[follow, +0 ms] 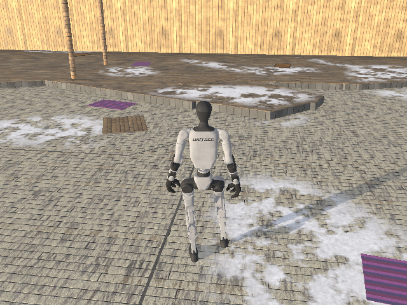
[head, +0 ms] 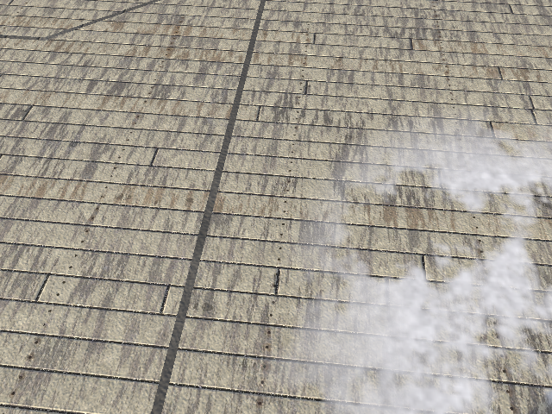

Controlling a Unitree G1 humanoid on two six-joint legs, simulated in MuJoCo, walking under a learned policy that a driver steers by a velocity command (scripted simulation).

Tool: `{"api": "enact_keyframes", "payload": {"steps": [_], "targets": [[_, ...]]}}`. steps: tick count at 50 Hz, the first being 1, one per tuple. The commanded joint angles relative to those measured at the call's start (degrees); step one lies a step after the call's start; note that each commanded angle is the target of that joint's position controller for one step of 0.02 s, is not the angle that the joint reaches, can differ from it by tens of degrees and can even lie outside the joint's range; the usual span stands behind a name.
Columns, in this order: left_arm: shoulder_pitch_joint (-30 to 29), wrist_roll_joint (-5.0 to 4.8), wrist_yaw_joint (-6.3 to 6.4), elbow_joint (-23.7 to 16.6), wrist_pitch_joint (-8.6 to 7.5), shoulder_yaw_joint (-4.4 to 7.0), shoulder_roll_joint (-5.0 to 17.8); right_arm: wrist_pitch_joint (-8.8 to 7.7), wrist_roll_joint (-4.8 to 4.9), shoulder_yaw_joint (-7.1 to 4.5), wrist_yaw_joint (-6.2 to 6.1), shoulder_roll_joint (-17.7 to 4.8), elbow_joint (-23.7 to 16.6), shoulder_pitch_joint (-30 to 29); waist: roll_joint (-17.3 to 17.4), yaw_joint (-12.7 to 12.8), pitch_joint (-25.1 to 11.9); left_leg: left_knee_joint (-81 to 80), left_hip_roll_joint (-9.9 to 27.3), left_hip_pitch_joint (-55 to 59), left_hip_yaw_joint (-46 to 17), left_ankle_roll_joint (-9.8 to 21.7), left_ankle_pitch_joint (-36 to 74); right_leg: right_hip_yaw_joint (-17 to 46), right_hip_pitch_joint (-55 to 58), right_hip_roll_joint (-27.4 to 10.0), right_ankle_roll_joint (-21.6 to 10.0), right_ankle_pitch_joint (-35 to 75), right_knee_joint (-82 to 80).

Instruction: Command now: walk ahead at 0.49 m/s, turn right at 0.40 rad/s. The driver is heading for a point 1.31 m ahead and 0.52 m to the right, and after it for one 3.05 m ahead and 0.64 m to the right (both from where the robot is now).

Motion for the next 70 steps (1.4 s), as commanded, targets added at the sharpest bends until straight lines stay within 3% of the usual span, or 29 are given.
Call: {"api": "enact_keyframes", "payload": {"steps": [1, 11, 14, 16, 17, 18, 19, 20, 22, 23, 26, 31, 36, 39, 41, 42, 43, 44, 45, 46, 48, 60, 63, 65, 66, 67, 68, 69, 70], "targets": [[3.28, 0.54, 0.01, -2.35, 0.48, 0.83, 1.96, -1.03, -0.37, -0.92, -1.02, -6.14, -2.87, -3.26, 4.58, 2.90, 2.74, -11.56, 17.82, -4.33, -9.37, 8.15, 7.04, 3.15, -3.52, -2.49, 0.93, 7.57, -3.49], [-14.93, 0.61, -3.86, -11.18, -0.49, -0.30, 0.12, 1.93, 0.97, -1.51, -2.76, -10.07, -1.19, 5.19, 3.91, -3.55, 5.76, -6.16, 20.78, 13.28, -0.67, 5.01, 13.39, -6.46, -8.66, -0.48, -0.02, 11.43, -28.19], [-12.75, 0.44, -4.82, -13.11, -0.27, 0.62, 2.15, 3.01, 1.31, -2.13, -2.94, -11.99, -2.41, 2.79, 6.89, -0.41, 2.88, 2.48, 21.39, 14.81, 2.35, 3.08, 35.36, -11.33, 0.14, 3.63, -2.80, 2.53, -30.22], [0.72, 0.20, -4.74, -10.51, -0.14, 3.27, 6.68, 3.88, 1.41, -2.38, -3.36, -12.89, -3.76, 0.07, 7.77, 7.56, -5.08, 21.64, 18.96, 10.98, 5.11, 0.77, 49.83, -13.98, 19.22, 9.41, -6.15, 3.21, -34.27], [11.08, 0.29, -3.57, -8.11, 0.20, 5.72, 12.16, 3.59, 1.09, -1.97, -3.44, -12.14, -5.19, 0.01, 3.26, 11.92, -10.64, 39.01, 16.35, -2.51, 5.14, -1.97, 36.30, -4.63, 37.69, 5.58, -9.42, 4.31, -36.93], [10.10, 0.21, -2.76, -9.61, 0.23, 7.03, 19.42, 1.43, -0.28, 0.77, -2.34, -3.08, -8.73, 4.97, -13.94, 5.58, -16.89, 64.37, 3.40, -30.63, 1.99, -6.08, -16.32, 30.57, 59.56, -11.78, -21.39, 0.60, -42.87], [12.98, 1.32, -2.76, -10.05, -0.16, 5.52, 15.22, -1.89, 1.67, 0.15, -1.11, -7.49, -9.80, 1.18, -7.57, 8.63, -25.31, 70.07, 2.45, -36.96, -13.64, -4.27, -22.52, 44.03, 63.54, -15.40, -23.40, -2.46, -51.57], [11.68, 2.01, -2.71, -9.49, -0.61, 4.46, 11.02, -2.99, 3.90, -0.76, -0.74, -10.07, -11.90, -5.46, -4.83, 9.17, -17.36, 68.92, 5.58, -41.24, -14.32, -2.35, -18.41, 33.36, 59.37, -12.35, -19.05, 2.02, -50.61], [2.16, 1.02, -2.99, -11.32, -1.01, 2.78, 5.87, -2.32, 1.64, -1.00, -1.79, -9.13, -11.64, -7.44, 4.80, 3.70, -7.72, 57.05, 10.73, -34.99, -13.18, -1.75, -10.74, 17.09, 41.08, -6.10, -12.74, 13.14, -51.33], [-0.19, 1.59, -2.82, -12.46, -1.09, 2.68, 6.18, -1.46, 1.34, -1.27, -1.82, -9.10, -12.15, -5.05, 1.28, 1.08, -6.49, 54.76, 11.57, -30.61, -13.67, -2.53, -9.53, 15.62, 34.79, -5.72, -13.79, 17.18, -52.59], [-0.16, 1.12, -2.14, -12.86, -1.46, 3.03, 7.57, 0.55, 0.28, -1.58, -1.77, -7.83, -13.01, -4.52, 2.62, -0.69, -4.38, 46.74, 11.43, -26.90, -12.47, -5.34, -7.06, 11.29, 26.83, -3.03, -13.85, 20.60, -55.00], [4.69, 0.61, -0.62, -12.36, -0.93, 3.58, 9.49, 0.74, 0.13, -0.72, -1.96, -5.44, -16.93, -16.21, -1.01, 3.23, -1.56, 24.15, 7.40, -26.18, -11.20, -7.09, 8.85, 7.69, 23.97, 0.64, -10.73, 15.14, -54.61], [7.82, 0.26, -0.43, -11.46, -0.47, 3.61, 9.57, -0.25, 1.10, -1.21, -0.98, -7.44, -19.73, -21.82, -3.17, 5.31, -0.97, 13.60, 4.92, -22.35, -12.55, -5.72, 11.87, 13.39, 27.31, -1.36, -8.75, 7.79, -50.63], [6.65, 0.51, 0.09, -11.93, 0.15, 3.73, 9.73, -1.18, 1.22, -2.16, -0.50, -9.47, -19.73, -19.26, -4.96, 3.27, -1.46, 11.08, 4.44, -17.93, -12.91, -3.82, 5.43, 18.02, 30.32, -2.70, -7.58, 8.05, -45.92], [4.70, 0.82, 0.01, -13.14, 0.42, 2.79, 7.16, -1.74, 0.52, -3.51, -0.96, -11.50, -17.49, -9.38, -4.40, -1.79, -6.71, 8.50, 5.97, -2.78, -12.78, -0.96, 4.90, 16.15, 27.55, 1.75, -4.91, 12.56, -35.66], [4.64, 1.82, -0.21, -14.51, 0.26, 1.51, 3.93, -1.67, -0.11, -4.38, -1.46, -14.87, -16.70, -0.09, 2.28, -5.32, -14.74, 9.00, 16.03, 12.31, -22.44, 2.53, 2.01, 10.74, 19.66, 5.85, -2.56, 3.90, -19.03], [14.06, -0.09, -0.32, -15.69, -0.45, 0.57, 0.97, -0.99, -0.71, -5.38, -1.11, -18.93, -14.59, 4.69, 23.24, -0.71, -20.27, 3.42, 28.08, 29.14, -50.33, 12.58, -8.62, 4.80, -1.18, 12.93, 1.02, -21.80, -1.46], [14.59, -0.99, -0.07, -13.39, -0.55, 1.36, 6.87, -0.86, 0.74, -4.32, -0.78, -13.24, -15.14, 3.71, 17.18, -1.91, -16.55, 0.74, 28.47, 27.09, -55.15, 12.27, -21.30, 6.80, -8.51, 8.40, 1.50, -20.37, 6.71], [8.39, -0.43, -0.13, -13.57, -0.29, 2.02, 9.65, -0.51, 1.11, -3.29, -0.88, -9.24, -15.61, 1.52, 10.39, -3.41, -9.40, 0.22, 25.71, 20.06, -45.51, 9.58, -20.23, 6.01, -9.70, 6.56, 1.66, -14.70, 8.34], [4.80, 0.49, -0.07, -14.23, -0.15, 1.93, 8.97, -0.06, 0.63, -2.71, -0.76, -8.34, -15.86, -1.31, 5.76, -2.36, -5.36, -0.57, 23.03, 12.41, -37.93, 8.09, -13.19, 4.05, -7.37, 4.66, 1.77, -10.57, 6.96], [2.22, 1.21, -0.57, -15.38, -0.34, 1.89, 6.97, 0.21, -0.11, -1.94, -0.62, -6.76, -15.17, -3.52, 6.01, 0.09, -1.23, -3.46, 18.57, 3.02, -28.96, 7.22, -3.45, 3.19, -3.30, 2.02, 1.37, -6.57, 1.41], [-12.68, 1.04, -2.46, -19.92, -1.34, -0.09, 2.53, 1.71, 1.89, -2.43, -1.06, -11.64, -9.62, 3.76, 7.67, -3.24, 1.17, -4.90, 15.72, 2.53, -12.55, 6.03, 17.69, -5.80, 3.74, 2.83, 2.74, 12.60, -32.22], [-13.13, 1.29, -3.19, -20.77, -1.78, 0.55, 3.90, 2.78, 2.14, -2.37, -1.34, -12.42, -8.63, 4.28, 9.26, -2.03, -0.58, 1.19, 16.71, 6.42, -12.59, 3.86, 26.00, -5.95, 8.18, 4.86, 0.80, 10.81, -37.12], [-4.32, 2.39, -2.88, -17.75, -1.89, 1.94, 6.51, 3.00, 2.40, -2.23, -1.75, -12.44, -9.00, 2.31, 8.19, 3.04, -5.58, 11.08, 13.63, 5.12, -10.66, 1.16, 32.80, -7.47, 22.00, 7.31, -1.59, 17.14, -43.18], [1.59, 3.20, -2.22, -16.53, -1.82, 2.97, 10.11, 2.61, 1.49, -1.52, -1.93, -10.67, -9.79, 2.52, 5.03, 5.25, -10.52, 20.82, 10.41, -1.00, -8.35, -1.53, 24.70, -3.13, 34.00, 1.84, -3.91, 34.79, -41.42], [6.82, 5.12, -1.42, -16.56, -1.15, 3.17, 13.75, 1.85, -0.40, 0.39, -1.64, -5.66, -10.89, 6.91, -7.68, 4.96, -19.00, 41.15, 4.48, -19.10, -6.50, -5.44, -7.26, 13.77, 54.40, -13.99, -12.41, 59.44, -36.29], [7.99, 4.27, -1.72, -16.02, -0.32, 2.04, 11.08, 1.80, -0.17, 0.84, -1.07, -5.59, -8.71, 13.04, -12.32, 3.47, -27.32, 50.92, 3.86, -22.11, -13.82, -6.44, -32.27, 22.21, 57.00, -19.98, -17.72, 67.59, -36.97], [5.91, 2.73, -2.43, -15.55, 0.32, 2.01, 9.71, 2.52, 1.80, -0.42, -0.82, -10.13, -7.96, 12.32, -8.49, 3.73, -24.84, 54.95, 6.05, -24.87, -14.84, -6.93, -30.66, 19.39, 51.83, -17.33, -17.72, 52.27, -40.02], [1.39, 1.98, -2.59, -15.90, 0.44, 1.46, 7.77, 3.34, 2.25, -0.67, -1.20, -10.67, -9.08, 6.00, -4.07, 3.39, -16.76, 54.17, 7.82, -27.93, -12.85, -7.17, -27.76, 14.65, 44.42, -13.37, -14.64, 42.33, -42.51]]}}
Velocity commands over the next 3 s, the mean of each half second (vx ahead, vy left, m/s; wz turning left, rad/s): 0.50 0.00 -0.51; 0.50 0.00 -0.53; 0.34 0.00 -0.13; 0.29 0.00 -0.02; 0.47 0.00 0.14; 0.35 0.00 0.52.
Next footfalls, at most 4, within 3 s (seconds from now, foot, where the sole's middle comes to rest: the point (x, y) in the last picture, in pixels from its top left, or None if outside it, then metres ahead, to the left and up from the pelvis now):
0.34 right None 0.34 -0.18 -0.78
0.84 left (313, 357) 0.66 -0.08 -0.78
1.32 right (442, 326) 0.74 -0.44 -0.78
1.70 left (360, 300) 0.83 -0.23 -0.78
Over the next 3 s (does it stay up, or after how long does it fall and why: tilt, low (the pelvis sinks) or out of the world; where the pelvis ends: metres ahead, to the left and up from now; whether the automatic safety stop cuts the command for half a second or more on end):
stays up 1.19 -0.61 0.00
